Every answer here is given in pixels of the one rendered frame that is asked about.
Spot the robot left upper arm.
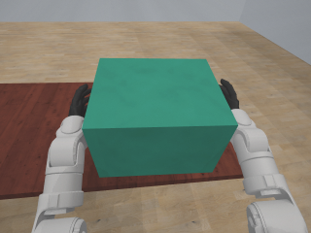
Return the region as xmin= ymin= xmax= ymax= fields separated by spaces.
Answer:
xmin=34 ymin=216 xmax=87 ymax=233

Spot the right robot forearm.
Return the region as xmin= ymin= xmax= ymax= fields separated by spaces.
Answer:
xmin=230 ymin=109 xmax=308 ymax=233

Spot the table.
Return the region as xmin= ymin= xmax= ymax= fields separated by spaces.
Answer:
xmin=0 ymin=82 xmax=244 ymax=200

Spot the carton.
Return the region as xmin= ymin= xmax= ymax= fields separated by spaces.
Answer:
xmin=82 ymin=57 xmax=238 ymax=178

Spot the left robot forearm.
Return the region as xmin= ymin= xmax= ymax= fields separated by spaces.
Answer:
xmin=31 ymin=116 xmax=88 ymax=233

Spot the robot right upper arm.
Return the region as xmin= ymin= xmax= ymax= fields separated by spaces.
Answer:
xmin=246 ymin=199 xmax=306 ymax=233

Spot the right robot hand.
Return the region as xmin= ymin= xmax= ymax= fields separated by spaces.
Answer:
xmin=219 ymin=79 xmax=239 ymax=110

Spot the left robot hand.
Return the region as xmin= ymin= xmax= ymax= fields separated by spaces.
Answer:
xmin=68 ymin=83 xmax=92 ymax=118

